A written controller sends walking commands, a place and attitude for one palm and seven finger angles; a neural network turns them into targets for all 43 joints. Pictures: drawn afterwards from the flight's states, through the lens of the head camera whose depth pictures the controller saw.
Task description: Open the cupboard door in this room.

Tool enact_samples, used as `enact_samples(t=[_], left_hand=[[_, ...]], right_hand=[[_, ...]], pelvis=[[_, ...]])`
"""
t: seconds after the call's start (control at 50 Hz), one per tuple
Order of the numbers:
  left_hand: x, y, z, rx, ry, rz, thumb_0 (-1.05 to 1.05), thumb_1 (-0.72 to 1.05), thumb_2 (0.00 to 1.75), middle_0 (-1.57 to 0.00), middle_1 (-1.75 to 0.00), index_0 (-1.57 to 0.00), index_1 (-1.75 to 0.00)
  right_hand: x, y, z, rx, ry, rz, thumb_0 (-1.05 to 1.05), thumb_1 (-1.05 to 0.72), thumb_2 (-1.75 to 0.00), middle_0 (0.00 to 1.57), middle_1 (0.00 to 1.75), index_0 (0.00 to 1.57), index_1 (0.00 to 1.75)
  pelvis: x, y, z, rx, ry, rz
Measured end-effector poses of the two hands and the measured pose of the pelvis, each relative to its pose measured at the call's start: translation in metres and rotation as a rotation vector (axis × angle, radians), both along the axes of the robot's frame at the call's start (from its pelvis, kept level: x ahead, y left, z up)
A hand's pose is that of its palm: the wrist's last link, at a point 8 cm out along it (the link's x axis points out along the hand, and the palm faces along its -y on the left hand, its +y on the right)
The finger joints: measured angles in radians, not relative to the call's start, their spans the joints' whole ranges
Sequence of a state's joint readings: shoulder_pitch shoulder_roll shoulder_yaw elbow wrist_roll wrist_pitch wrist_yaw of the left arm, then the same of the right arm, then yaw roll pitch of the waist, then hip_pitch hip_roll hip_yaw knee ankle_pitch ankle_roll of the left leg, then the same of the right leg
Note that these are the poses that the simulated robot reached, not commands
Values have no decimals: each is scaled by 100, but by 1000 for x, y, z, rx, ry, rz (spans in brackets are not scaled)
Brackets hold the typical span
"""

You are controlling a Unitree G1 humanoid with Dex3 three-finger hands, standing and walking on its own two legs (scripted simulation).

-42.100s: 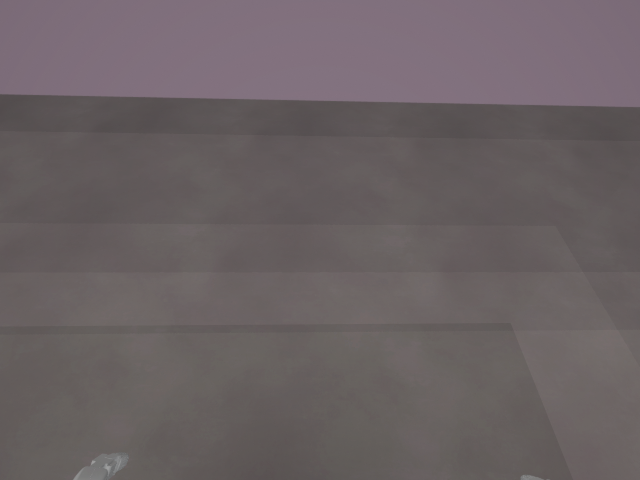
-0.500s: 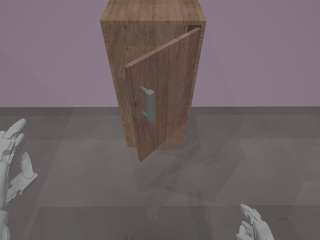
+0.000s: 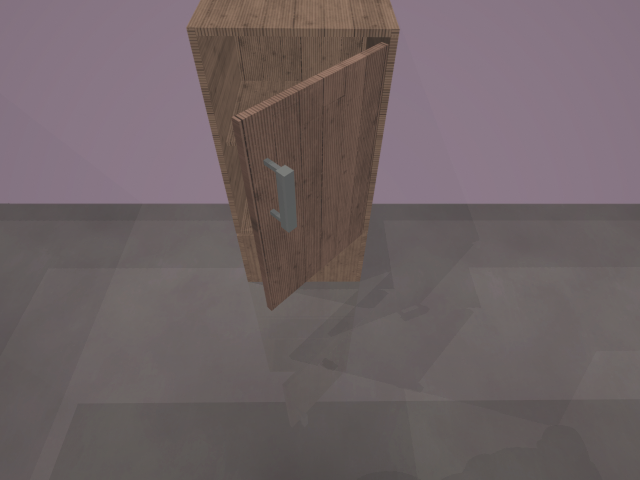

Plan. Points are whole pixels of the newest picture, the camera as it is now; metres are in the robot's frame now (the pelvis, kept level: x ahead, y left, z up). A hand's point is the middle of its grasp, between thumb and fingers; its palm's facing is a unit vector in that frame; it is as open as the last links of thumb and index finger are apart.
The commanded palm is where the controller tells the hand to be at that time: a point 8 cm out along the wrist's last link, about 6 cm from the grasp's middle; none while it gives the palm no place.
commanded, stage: let the arm hang, fingers relaxed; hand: left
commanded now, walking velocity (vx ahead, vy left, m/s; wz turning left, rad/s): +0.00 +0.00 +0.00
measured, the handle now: (279, 195) +0.60 +0.11 -0.04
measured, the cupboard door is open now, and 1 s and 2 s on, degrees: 46 46 46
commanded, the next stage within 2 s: look to check the result in 0.56 s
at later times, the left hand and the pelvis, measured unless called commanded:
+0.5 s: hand out of the picture +0.07 +0.19 -0.16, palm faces +0.01 -0.97 -0.23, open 7.4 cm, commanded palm none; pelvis +0.02 +0.00 +0.00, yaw +0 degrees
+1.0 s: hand out of the picture +0.07 +0.21 -0.16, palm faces +0.01 -0.96 -0.28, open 7.4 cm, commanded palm none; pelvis +0.04 -0.01 +0.01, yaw +0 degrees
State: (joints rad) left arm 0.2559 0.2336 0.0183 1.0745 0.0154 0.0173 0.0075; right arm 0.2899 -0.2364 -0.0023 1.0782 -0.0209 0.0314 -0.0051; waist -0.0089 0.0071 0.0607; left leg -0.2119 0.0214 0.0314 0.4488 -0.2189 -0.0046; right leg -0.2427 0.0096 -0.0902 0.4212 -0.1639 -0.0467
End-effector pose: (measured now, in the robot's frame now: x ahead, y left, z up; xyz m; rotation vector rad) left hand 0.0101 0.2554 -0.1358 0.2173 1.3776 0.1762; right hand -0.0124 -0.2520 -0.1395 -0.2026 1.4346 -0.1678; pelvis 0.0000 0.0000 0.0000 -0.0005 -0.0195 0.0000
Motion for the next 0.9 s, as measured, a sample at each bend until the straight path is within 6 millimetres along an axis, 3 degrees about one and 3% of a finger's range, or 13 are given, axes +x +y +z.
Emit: enact_samples(t=[0.08, 0.2, 0.44, 0.62, 0.9], left_hand=[[1, 10, 8, 42, 4, 9, 1, 92, 90, -21, -30, -20, -30], [18, 14, 15, 66, -35, 8, 1, 91, 90, -20, -30, -20, -30], [51, -12, 6, -4, -90, -13, 1, 91, 90, -20, -30, -20, -30], [52, -21, 1, -34, -71, -5, 1, 91, 90, -21, -30, -20, -30], [49, -5, 7, 16, -29, 8, 1, 91, 90, -20, -30, -20, -30]], right_hand=[[-2, 8, -7, 34, 0, -10, 1, -91, -90, 20, 29, 20, 30], [6, 17, -12, 66, -21, -12, 1, -91, -89, 20, 29, 20, 30], [30, 13, -5, 42, -59, -10, 1, -91, -90, 20, 29, 20, 30], [45, 8, 0, 18, -67, -6, 1, -91, -90, 20, 29, 20, 30], [65, 3, -1, 19, -74, 11, 1, -91, -90, 20, 29, 20, 30]], pelvis=[[1, 0, 1, 3, -4, -2], [4, -1, 2, 6, -8, -4], [15, -2, 4, 8, -5, -7], [23, -3, 5, 6, -3, -5], [33, -5, 6, 5, 5, -5]])
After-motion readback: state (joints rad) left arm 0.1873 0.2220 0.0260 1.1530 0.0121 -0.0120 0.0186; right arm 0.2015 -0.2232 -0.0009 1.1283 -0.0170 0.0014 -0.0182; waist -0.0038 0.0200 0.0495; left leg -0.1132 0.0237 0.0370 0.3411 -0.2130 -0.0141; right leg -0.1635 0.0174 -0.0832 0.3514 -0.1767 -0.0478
